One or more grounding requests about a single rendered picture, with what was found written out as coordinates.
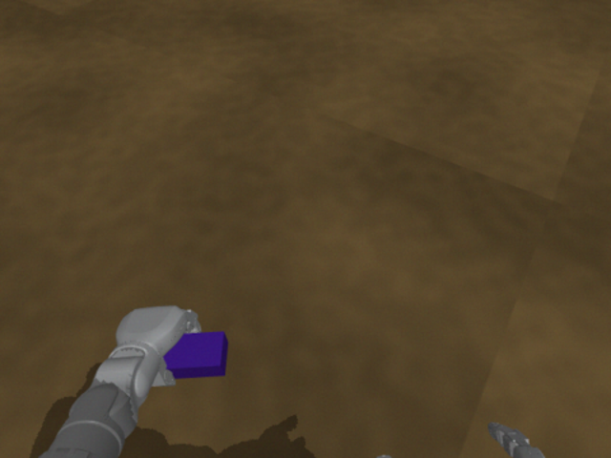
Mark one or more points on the right robot hand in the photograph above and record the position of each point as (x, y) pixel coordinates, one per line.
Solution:
(514, 442)

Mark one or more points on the small box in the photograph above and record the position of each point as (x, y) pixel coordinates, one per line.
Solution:
(198, 355)

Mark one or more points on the left robot arm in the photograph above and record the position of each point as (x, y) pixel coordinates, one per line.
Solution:
(106, 414)

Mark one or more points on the left robot hand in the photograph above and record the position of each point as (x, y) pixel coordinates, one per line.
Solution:
(161, 327)

